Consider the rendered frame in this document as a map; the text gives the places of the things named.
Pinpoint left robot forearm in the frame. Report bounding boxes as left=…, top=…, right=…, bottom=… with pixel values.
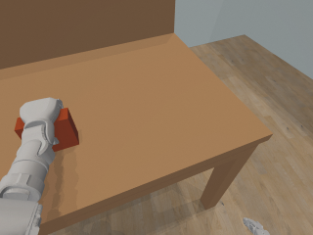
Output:
left=0, top=117, right=56, bottom=203

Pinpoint robot left upper arm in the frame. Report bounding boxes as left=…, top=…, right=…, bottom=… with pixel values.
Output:
left=0, top=198, right=43, bottom=235

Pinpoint right robot hand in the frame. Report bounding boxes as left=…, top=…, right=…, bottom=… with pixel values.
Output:
left=243, top=217, right=270, bottom=235

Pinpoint table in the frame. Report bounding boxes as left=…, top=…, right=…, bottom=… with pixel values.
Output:
left=0, top=0, right=274, bottom=235

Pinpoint left robot hand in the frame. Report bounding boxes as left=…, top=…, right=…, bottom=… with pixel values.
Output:
left=20, top=97, right=64, bottom=145

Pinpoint sponge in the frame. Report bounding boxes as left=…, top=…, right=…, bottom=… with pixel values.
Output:
left=15, top=108, right=79, bottom=152

